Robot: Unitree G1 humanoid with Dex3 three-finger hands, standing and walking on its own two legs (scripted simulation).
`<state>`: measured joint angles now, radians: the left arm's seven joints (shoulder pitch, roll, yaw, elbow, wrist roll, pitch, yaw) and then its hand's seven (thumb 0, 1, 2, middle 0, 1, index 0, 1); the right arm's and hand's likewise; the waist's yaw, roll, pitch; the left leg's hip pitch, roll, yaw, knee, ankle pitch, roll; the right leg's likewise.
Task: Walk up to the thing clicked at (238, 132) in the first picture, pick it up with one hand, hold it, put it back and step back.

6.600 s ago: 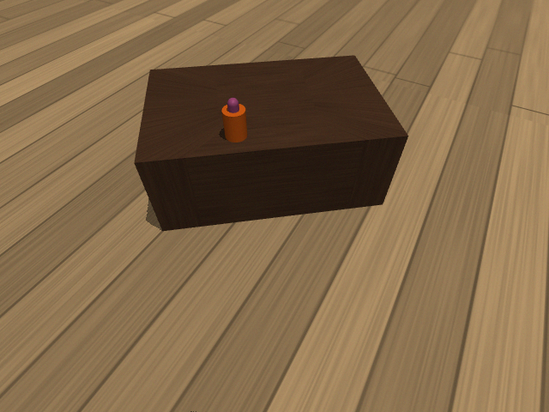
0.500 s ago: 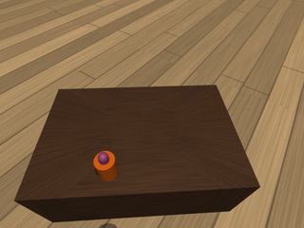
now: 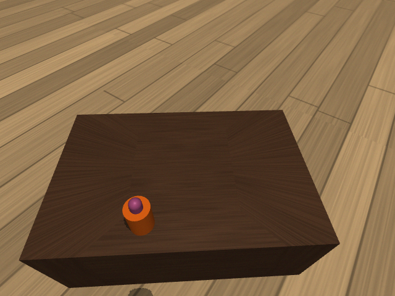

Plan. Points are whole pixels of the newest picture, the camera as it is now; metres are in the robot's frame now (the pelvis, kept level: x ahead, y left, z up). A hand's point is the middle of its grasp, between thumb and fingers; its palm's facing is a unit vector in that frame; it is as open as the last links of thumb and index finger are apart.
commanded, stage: stand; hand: left
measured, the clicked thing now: (138, 213) +0.42 +0.19 -0.28
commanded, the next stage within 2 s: go down in 0.08 s
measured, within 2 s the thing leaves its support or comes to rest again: neither
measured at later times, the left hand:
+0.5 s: hand out of the picture +0.15 +0.25 -0.14, palm faces +0.05 -0.94 -0.33, open 12.4 cm
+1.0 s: hand out of the picture +0.15 +0.28 -0.12, palm faces +0.10 -0.95 -0.31, open 17.2 cm
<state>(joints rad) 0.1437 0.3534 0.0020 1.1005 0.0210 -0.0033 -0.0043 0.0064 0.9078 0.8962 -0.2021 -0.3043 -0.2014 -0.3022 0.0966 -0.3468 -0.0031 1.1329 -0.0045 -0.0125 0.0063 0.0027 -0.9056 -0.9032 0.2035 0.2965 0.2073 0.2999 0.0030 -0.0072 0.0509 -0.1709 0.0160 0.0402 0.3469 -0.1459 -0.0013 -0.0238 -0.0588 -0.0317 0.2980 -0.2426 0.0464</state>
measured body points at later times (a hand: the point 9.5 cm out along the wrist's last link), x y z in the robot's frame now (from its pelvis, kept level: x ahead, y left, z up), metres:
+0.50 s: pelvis -0.02 -0.01 -0.01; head +0.03 -0.01 +0.43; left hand +0.15 +0.30 -0.12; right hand +0.14 -0.29 -0.11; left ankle +0.03 +0.12 -0.75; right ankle -0.05 -0.15 -0.75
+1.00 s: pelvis +0.00 -0.01 -0.02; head +0.03 -0.01 +0.43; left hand +0.15 +0.33 -0.10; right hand +0.15 -0.28 -0.10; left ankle +0.03 +0.12 -0.75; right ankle -0.05 -0.15 -0.75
